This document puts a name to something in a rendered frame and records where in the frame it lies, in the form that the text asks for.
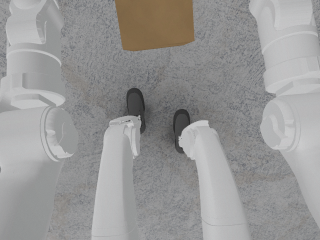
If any left robot forearm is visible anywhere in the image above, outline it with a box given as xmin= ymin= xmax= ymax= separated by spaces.
xmin=0 ymin=0 xmax=66 ymax=113

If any robot shin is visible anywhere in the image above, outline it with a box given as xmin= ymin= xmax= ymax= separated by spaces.
xmin=178 ymin=120 xmax=219 ymax=154
xmin=103 ymin=115 xmax=142 ymax=142

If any left robot shin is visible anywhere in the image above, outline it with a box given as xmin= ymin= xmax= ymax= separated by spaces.
xmin=103 ymin=115 xmax=142 ymax=142

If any carton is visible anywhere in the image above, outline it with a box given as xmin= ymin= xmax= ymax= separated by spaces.
xmin=115 ymin=0 xmax=195 ymax=52

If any robot left upper arm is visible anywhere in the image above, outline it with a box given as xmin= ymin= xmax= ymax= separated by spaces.
xmin=0 ymin=105 xmax=79 ymax=240

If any robot right upper arm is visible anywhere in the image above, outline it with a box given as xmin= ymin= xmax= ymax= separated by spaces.
xmin=260 ymin=92 xmax=320 ymax=229

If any right robot shin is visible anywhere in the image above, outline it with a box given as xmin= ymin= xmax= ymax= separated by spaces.
xmin=178 ymin=120 xmax=219 ymax=154

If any right robot forearm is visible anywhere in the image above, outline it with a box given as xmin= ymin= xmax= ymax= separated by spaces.
xmin=249 ymin=0 xmax=320 ymax=97

